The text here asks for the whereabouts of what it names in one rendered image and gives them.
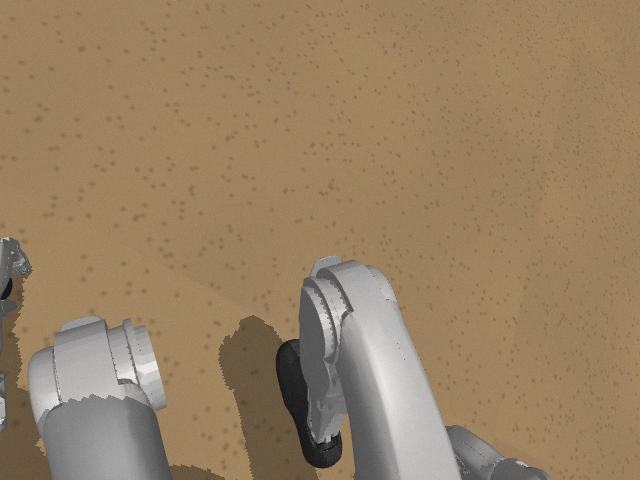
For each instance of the right robot arm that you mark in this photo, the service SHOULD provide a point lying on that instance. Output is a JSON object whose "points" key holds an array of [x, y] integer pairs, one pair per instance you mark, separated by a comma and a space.
{"points": [[514, 469]]}

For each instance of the right robot foot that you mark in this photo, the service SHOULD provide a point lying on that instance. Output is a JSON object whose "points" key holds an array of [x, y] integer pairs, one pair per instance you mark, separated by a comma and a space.
{"points": [[294, 392]]}

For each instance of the left robot hand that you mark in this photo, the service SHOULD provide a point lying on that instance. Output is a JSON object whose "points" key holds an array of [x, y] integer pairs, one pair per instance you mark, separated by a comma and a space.
{"points": [[12, 260]]}

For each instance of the right robot hand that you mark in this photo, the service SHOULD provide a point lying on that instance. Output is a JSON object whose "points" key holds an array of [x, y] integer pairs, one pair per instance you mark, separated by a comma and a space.
{"points": [[476, 458]]}

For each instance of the tin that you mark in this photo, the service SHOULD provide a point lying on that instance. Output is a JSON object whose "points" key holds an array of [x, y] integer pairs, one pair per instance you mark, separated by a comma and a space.
{"points": [[7, 291]]}

